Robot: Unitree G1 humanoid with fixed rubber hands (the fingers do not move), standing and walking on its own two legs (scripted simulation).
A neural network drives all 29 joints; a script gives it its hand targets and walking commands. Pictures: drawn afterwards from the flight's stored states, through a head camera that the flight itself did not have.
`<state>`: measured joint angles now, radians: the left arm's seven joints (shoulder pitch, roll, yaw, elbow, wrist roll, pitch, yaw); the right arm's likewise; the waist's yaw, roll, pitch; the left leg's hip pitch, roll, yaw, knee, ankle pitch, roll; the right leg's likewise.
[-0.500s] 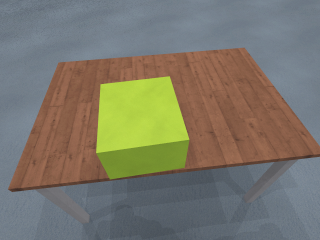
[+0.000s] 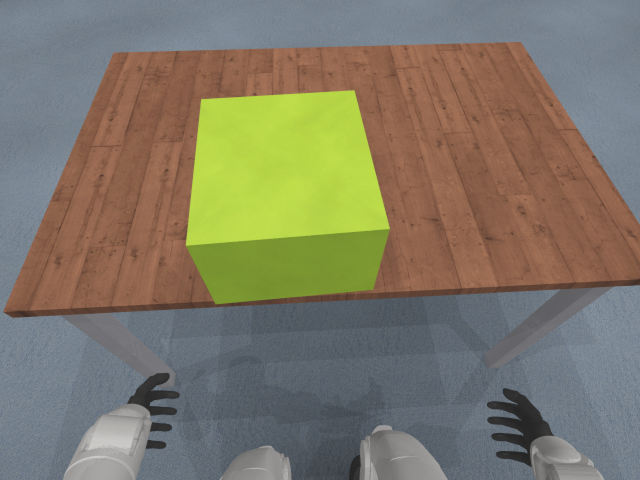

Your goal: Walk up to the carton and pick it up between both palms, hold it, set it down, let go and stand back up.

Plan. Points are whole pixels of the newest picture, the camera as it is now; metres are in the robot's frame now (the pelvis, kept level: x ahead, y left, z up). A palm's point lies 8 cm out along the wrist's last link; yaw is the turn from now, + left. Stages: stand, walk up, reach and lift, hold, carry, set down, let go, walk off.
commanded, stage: reach and lift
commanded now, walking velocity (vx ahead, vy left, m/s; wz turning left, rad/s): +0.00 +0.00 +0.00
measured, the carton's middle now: (286, 194) +0.51 +0.06 -0.02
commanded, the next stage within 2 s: none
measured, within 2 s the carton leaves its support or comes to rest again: neither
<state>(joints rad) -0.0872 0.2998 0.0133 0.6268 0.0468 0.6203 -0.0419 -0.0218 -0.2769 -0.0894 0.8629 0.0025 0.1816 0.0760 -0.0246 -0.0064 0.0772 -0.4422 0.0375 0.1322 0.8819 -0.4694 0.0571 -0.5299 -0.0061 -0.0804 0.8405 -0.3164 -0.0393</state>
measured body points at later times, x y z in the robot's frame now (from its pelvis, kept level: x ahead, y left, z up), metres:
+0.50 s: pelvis +0.00 -0.02 +0.01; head +0.04 -0.01 +0.46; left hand +0.20 +0.27 -0.06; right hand +0.17 -0.22 -0.09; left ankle +0.00 +0.08 -0.70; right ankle +0.06 -0.10 -0.70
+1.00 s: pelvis +0.02 -0.01 +0.04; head +0.02 -0.01 +0.49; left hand +0.19 +0.26 -0.03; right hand +0.18 -0.21 -0.05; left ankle +0.00 +0.08 -0.70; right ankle +0.06 -0.10 -0.70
